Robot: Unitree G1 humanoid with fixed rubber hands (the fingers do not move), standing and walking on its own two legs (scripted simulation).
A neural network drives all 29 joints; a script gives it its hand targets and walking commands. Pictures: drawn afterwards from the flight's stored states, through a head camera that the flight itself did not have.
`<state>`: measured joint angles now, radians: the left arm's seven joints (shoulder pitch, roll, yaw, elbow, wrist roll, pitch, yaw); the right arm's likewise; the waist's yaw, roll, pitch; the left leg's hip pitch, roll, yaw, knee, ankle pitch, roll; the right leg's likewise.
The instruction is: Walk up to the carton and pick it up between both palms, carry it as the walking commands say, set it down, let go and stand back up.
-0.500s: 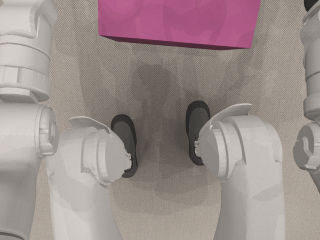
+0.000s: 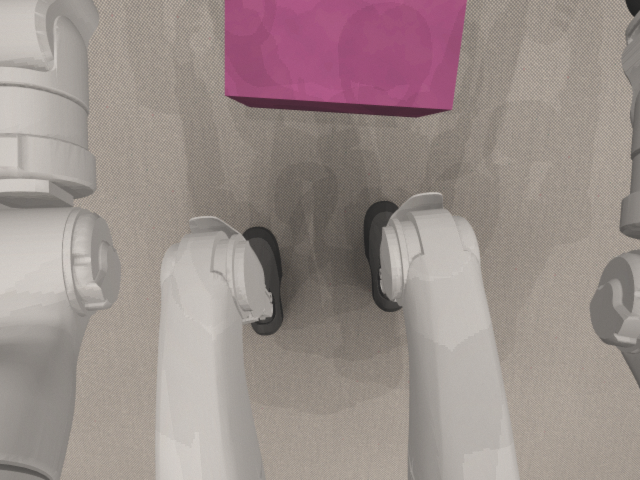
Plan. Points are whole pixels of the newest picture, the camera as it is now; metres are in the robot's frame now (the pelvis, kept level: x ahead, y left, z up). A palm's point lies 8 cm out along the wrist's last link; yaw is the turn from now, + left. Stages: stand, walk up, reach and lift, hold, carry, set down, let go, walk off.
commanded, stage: set down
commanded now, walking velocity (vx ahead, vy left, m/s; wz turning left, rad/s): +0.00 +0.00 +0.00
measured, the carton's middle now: (340, 32) +0.55 -0.06 -0.38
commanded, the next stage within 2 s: let go in 0.82 s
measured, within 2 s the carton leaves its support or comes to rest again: neither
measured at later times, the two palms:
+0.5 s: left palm out of the picture +0.58 +0.17 +0.03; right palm out of the picture +0.51 -0.30 +0.03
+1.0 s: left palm out of the picture +0.57 +0.18 +0.13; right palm out of the picture +0.51 -0.29 +0.13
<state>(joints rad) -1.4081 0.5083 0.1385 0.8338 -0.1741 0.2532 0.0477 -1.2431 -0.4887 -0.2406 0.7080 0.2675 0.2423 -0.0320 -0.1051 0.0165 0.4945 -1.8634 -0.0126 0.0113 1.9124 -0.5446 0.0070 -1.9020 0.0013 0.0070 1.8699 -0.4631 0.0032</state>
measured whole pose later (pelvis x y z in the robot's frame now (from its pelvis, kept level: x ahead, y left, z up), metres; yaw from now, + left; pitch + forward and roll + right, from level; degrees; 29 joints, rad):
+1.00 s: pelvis +0.09 -0.01 +0.22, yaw +0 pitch +41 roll +2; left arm -0.92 0.28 0.22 0.80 0.03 0.18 0.00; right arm -0.82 -0.35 -0.33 0.82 0.00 0.11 0.13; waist -0.05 0.01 -0.08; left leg -1.34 -0.03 -0.01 0.93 -0.31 -0.01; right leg -1.38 0.01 0.03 0.92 -0.25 0.00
